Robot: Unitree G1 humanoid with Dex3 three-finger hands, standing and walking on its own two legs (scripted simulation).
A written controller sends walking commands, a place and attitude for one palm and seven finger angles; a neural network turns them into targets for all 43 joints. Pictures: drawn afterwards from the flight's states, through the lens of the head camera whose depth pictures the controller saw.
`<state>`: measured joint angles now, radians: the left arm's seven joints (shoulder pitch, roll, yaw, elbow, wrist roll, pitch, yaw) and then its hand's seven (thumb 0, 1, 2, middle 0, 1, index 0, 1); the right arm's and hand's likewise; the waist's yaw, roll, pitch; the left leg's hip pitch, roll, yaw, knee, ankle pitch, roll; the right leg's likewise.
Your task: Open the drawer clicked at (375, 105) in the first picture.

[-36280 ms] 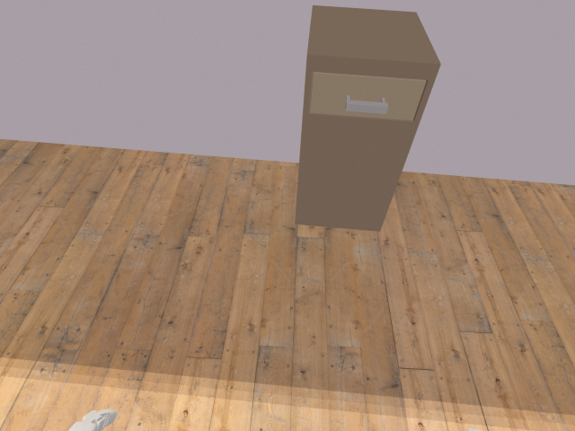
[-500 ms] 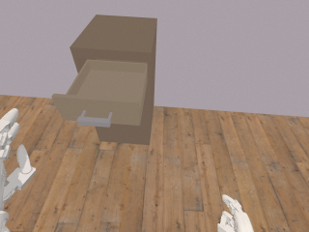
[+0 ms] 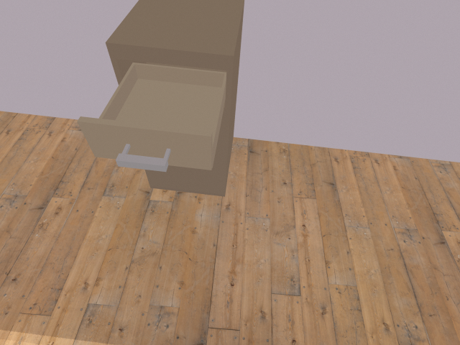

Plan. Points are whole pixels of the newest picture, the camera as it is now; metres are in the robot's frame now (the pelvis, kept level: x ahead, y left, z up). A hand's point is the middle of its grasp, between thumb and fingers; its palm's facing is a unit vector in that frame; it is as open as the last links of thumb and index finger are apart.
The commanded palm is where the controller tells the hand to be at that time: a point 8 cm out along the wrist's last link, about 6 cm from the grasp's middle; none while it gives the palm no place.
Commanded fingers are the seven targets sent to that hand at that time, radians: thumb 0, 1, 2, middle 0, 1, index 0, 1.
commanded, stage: let the arm hang, fingers relaxed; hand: left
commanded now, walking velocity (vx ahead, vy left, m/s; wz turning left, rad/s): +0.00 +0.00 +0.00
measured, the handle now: (145, 156) +0.56 +0.26 -0.11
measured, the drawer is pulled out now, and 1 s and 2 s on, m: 0.30 0.30 0.30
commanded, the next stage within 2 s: look to check the result in 0.66 s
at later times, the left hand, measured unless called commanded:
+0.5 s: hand out of the picture -0.01 +0.16 -0.17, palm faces +0.01 -0.98 -0.19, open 7.4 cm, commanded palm none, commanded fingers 0.00 0.90 0.90 -0.20 -0.30 -0.20 -0.30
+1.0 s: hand out of the picture -0.01 +0.15 -0.17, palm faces +0.03 -0.98 -0.19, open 7.4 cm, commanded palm none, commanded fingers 0.00 0.90 0.90 -0.20 -0.30 -0.20 -0.30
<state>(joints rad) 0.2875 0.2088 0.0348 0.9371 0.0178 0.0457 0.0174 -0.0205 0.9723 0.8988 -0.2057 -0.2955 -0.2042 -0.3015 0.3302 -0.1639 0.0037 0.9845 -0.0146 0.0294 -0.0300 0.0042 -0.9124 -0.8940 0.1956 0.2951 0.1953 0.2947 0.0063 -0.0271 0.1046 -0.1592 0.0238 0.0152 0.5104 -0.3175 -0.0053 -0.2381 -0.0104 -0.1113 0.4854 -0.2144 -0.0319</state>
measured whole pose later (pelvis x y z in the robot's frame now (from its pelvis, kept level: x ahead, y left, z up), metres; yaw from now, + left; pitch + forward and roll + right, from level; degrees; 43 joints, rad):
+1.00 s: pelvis -0.01 -0.01 +0.01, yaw -1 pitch -2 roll +0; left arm 0.27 0.12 0.02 1.14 0.01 0.01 0.03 0.01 0.90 0.90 -0.20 -0.29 -0.20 -0.30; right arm 0.35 -0.10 0.00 1.11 -0.01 0.01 -0.04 0.00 -0.91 -0.89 0.19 0.29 0.19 0.29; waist 0.00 0.01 0.07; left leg -0.13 0.04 0.03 0.42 -0.26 -0.02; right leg -0.23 0.01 -0.10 0.42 -0.16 -0.05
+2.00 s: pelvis +0.01 -0.02 +0.01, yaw -1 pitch -2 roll +0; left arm 0.23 0.15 0.02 1.14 0.01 0.00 0.03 0.01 0.90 0.90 -0.20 -0.29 -0.20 -0.30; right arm 0.28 -0.14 -0.01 1.12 -0.01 0.00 -0.04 0.00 -0.91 -0.89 0.20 0.30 0.20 0.29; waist 0.00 0.02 0.08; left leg -0.08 0.04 0.03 0.37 -0.26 -0.03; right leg -0.19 0.02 -0.10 0.39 -0.18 -0.06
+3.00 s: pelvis +0.01 -0.02 +0.01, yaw -1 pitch -2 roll +0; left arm 0.19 0.18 0.03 1.14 0.01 0.00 0.02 0.01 0.90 0.90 -0.20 -0.29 -0.20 -0.30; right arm 0.26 -0.16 -0.01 1.13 -0.01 0.00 -0.04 0.00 -0.91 -0.89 0.20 0.30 0.20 0.29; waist 0.00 0.02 0.08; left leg -0.06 0.04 0.03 0.34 -0.25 -0.03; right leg -0.17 0.02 -0.10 0.37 -0.17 -0.05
